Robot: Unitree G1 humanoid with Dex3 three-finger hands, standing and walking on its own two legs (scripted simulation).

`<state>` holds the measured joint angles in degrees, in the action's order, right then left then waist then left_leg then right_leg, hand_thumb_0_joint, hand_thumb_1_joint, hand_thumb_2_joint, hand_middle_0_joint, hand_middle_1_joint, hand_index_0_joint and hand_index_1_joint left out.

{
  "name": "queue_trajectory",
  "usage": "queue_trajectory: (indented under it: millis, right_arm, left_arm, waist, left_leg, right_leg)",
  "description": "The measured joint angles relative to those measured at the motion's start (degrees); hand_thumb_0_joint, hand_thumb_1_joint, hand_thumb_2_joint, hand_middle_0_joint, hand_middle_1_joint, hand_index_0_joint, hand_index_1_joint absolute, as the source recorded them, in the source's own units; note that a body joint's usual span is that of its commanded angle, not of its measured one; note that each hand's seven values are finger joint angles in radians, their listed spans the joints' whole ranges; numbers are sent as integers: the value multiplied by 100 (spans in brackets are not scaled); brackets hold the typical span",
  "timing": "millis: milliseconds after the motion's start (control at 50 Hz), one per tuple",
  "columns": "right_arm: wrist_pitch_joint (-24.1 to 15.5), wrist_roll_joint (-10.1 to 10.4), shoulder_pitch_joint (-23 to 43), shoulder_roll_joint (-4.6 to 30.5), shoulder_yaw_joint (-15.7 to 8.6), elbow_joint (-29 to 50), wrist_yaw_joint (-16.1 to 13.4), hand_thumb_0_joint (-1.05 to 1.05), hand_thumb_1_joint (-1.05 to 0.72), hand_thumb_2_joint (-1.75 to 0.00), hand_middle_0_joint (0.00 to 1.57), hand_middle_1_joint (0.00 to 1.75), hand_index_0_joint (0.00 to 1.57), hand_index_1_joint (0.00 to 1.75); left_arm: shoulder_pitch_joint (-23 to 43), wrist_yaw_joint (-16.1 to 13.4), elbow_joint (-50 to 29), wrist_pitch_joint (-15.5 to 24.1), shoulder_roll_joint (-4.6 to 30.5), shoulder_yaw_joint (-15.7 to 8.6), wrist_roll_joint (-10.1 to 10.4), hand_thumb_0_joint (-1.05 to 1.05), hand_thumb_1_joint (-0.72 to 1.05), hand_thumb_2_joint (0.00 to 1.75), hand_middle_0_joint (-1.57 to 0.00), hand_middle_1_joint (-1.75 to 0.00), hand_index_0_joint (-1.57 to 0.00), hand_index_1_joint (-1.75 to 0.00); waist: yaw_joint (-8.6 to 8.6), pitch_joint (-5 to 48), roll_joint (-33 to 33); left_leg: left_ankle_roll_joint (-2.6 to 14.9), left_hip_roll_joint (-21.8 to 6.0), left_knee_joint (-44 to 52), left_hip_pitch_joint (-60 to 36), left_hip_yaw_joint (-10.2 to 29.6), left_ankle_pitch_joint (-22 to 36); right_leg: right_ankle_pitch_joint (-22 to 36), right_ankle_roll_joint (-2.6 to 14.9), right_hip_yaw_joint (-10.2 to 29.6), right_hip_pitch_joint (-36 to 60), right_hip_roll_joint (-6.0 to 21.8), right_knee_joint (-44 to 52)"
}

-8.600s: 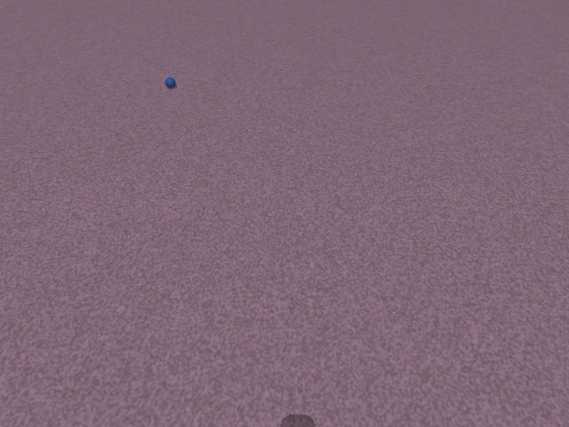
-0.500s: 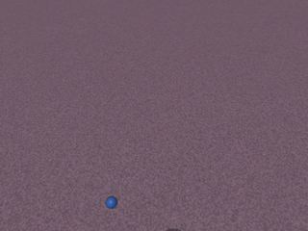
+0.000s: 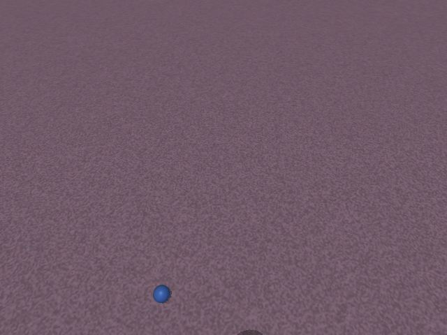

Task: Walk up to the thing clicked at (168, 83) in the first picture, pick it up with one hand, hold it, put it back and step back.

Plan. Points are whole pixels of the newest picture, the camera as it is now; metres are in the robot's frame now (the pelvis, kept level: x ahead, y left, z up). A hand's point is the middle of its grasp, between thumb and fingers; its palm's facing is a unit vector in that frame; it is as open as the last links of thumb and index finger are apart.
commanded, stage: stand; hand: left
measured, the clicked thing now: (161, 293) +0.41 +0.27 -0.75
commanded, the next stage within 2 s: walk up in 0.04 s
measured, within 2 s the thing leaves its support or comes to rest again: neither
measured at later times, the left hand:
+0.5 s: hand out of the picture +0.06 +0.32 -0.19, palm faces -0.01 -0.93 -0.36, open 7.4 cm
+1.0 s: hand out of the picture -0.08 +0.29 -0.16, palm faces -0.05 -0.91 -0.41, open 7.4 cm
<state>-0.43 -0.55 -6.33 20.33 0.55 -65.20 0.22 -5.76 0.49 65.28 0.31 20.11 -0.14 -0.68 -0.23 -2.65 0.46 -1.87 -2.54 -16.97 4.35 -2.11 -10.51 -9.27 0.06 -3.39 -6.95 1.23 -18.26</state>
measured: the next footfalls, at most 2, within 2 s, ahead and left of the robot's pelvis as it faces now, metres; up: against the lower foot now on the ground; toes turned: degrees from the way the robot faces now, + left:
left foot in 0.38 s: -0.05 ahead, +0.15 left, +0.00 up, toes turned +0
right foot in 0.80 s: -0.15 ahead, -0.09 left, +0.00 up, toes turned -2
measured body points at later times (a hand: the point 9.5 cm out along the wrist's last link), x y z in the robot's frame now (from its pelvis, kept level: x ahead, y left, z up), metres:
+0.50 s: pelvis -0.09 +0.05 -0.03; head -0.01 +0.08 +0.41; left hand +0.06 +0.36 -0.16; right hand -0.03 -0.27 -0.13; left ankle -0.09 +0.15 -0.75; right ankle -0.06 -0.10 -0.69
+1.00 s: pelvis -0.20 +0.03 -0.02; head -0.15 +0.02 +0.42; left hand -0.08 +0.34 -0.13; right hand -0.10 -0.29 -0.14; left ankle -0.22 +0.16 -0.68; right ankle -0.19 -0.09 -0.75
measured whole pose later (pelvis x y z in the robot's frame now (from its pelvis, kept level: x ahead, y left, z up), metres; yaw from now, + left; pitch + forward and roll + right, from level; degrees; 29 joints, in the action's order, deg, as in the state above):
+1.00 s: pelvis -0.20 +0.03 -0.02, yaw -3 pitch -2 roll +1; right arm 2.1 0.4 -8.0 23.5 -2.3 -49.4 -2.1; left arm -8.4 -0.3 46.4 -4.0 20.2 -4.1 -2.4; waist -1.4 -8.7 0.6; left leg -0.5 5.1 -62.2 24.9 5.1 -29.8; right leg -17.8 1.1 1.6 -17.3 0.7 -36.7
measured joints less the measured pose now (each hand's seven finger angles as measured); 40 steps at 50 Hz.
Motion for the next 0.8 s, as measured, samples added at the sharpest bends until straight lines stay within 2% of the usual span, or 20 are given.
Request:
queue_trajectory:
  millis: [60,160,220,280,320,340,380,400,420,460,500,560,620,680,760,800]
  right_arm:
    - [17,18,26,11,-14,19,7,0,-90,-90,21,30,20,30]
    - [156,123,241,114,-136,292,10,0,-90,-90,21,30,20,30]
    - [251,136,318,224,-213,472,1,0,-90,-90,21,30,20,30]
    - [355,107,325,318,-302,666,10,0,-90,-90,21,30,20,30]
    - [376,111,252,342,-343,814,29,0,-90,-90,21,30,20,30]
    - [362,108,194,347,-358,874,33,0,-90,-90,21,30,20,30]
    - [302,55,36,376,-385,955,31,0,-90,-90,21,30,20,30]
    - [273,-7,-14,347,-416,954,11,0,-90,-90,21,30,20,30]
    - [270,-59,-46,285,-423,943,3,0,-90,-90,21,30,20,30]
    - [297,-101,-135,178,-388,948,19,0,-90,-90,21,30,20,30]
    - [312,-135,-221,62,-354,955,-16,0,-90,-90,21,30,20,30]
    - [286,-122,-294,-16,-345,1061,-107,0,-90,-90,21,30,20,30]
    - [234,-91,-273,-36,-350,1230,-172,0,-90,-90,21,30,20,30]
    - [192,-69,-194,-25,-336,1405,-201,0,-90,-90,21,30,20,30]
    - [219,-62,-82,65,-311,1573,-189,0,-90,-90,21,30,20,30]
    - [267,-47,-31,131,-302,1608,-168,0,-90,-90,21,30,20,30]
  left_arm:
    - [5,5,-36,-19,-5,-34,25,0,90,90,-20,-30,-20,-30]
    - [192,-39,-407,-131,74,-228,110,0,90,90,-20,-30,-21,-30]
    - [309,-49,-614,-226,128,-277,83,0,90,90,-20,-30,-21,-30]
    - [401,-64,-827,-299,167,-304,-20,0,90,90,-20,-30,-21,-30]
    - [456,-83,-961,-331,213,-312,-79,0,90,90,-20,-30,-21,-30]
    - [488,-92,-1025,-345,240,-312,-98,0,90,90,-20,-30,-21,-30]
    - [551,-100,-1164,-390,283,-305,-87,0,90,90,-20,-30,-21,-30]
    - [624,-107,-1227,-420,318,-311,-59,0,90,90,-20,-30,-21,-30]
    - [687,-129,-1290,-452,353,-334,-37,0,90,90,-20,-30,-21,-30]
    - [697,-195,-1344,-496,357,-372,-39,0,90,90,-20,-30,-20,-30]
    - [623,-228,-1346,-525,360,-374,-17,0,90,90,-20,-30,-20,-30]
    - [407,-208,-1392,-507,318,-369,-13,0,90,90,-20,-30,-20,-30]
    - [167,-181,-1435,-508,282,-380,-44,0,90,90,-20,-30,-20,-30]
    - [16,-151,-1466,-530,276,-409,-55,0,90,90,-20,-30,-20,-30]
    - [-108,-104,-1509,-497,246,-436,-67,0,90,90,-20,-30,-20,-30]
    - [-173,-76,-1519,-448,226,-459,-91,0,90,90,-20,-30,-20,-30]
  waist:
    - [-5,-19,6]
    - [-29,-410,14]
    - [-29,-580,33]
    - [-47,-697,-45]
    - [-13,-726,-121]
    - [12,-727,-156]
    - [73,-692,-177]
    - [84,-747,-256]
    - [52,-848,-362]
    - [93,-923,-384]
    - [120,-895,-402]
    - [91,-879,-365]
    - [75,-913,-311]
    - [64,-973,-286]
    - [19,-971,-183]
    - [-21,-900,-104]
  left_leg:
    - [6,-3,-74,56,-1,-30]
    - [43,-26,-757,567,29,-224]
    - [169,-6,-1359,964,71,-345]
    - [341,230,-2518,1375,207,-1349]
    - [411,334,-3000,1479,279,-1688]
    - [420,342,-2978,1440,292,-1654]
    - [377,282,-2370,1197,295,-1162]
    - [312,336,-2327,1194,276,-1239]
    - [323,391,-2418,1224,220,-1272]
    - [369,357,-2453,1282,244,-1212]
    - [386,312,-2221,1271,247,-1021]
    - [416,242,-1911,1248,173,-775]
    - [428,182,-1804,1277,74,-639]
    - [415,143,-1842,1384,-30,-555]
    - [354,47,-2084,1616,-145,-521]
    - [290,-24,-2299,1775,-178,-548]
  right_leg:
    - [-18,0,3,-48,0,-54]
    - [-126,30,-2,-477,1,-568]
    - [-192,39,-12,-744,28,-900]
    - [-260,21,74,-1041,145,-1270]
    - [-278,-16,111,-1247,226,-1472]
    - [-294,-50,120,-1359,261,-1587]
    - [-382,-122,110,-1638,308,-1920]
    - [-461,-49,203,-1788,342,-2171]
    - [-920,29,484,-1910,244,-2530]
    - [-1883,93,985,-2100,-244,-3493]
    - [-2084,113,1234,-2224,-632,-4383]
    - [-1980,16,1203,-2158,-797,-4966]
    - [-1979,-125,1132,-1852,-725,-4772]
    - [-1963,-177,1071,-1509,-569,-4154]
    - [-1796,-104,787,-1009,-311,-2909]
    - [-1376,-11,634,-677,-233,-2057]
